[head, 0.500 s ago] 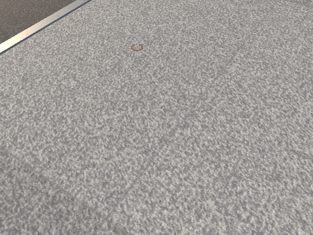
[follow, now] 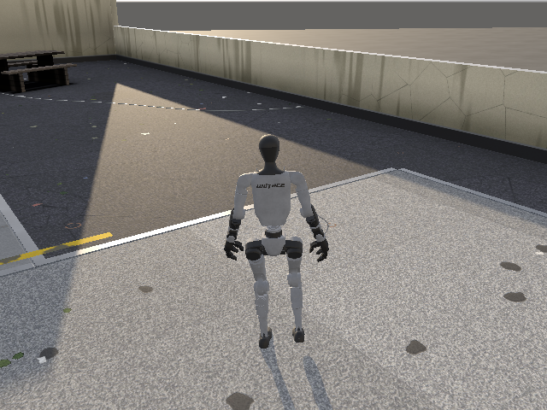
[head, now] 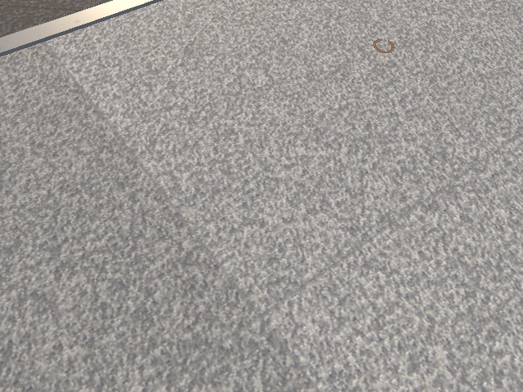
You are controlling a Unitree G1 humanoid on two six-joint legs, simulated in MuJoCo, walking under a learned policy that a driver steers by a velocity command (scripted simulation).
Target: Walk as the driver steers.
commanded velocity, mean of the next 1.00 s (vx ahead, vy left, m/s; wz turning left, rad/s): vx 0.17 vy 0.00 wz -0.22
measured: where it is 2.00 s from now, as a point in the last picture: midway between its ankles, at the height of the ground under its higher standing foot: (262, 298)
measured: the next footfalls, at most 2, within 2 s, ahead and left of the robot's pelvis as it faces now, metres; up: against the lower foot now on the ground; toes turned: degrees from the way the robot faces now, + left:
right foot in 0.50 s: +0.08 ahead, -0.12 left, +0.00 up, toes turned +5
left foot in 0.92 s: +0.42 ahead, -0.02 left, +0.00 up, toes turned -21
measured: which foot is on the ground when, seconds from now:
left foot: down 0.00-0.52, up 0.54-0.90, down 0.92-1.00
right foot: up 0.00-0.48, down 0.50-0.92, up 0.94-1.00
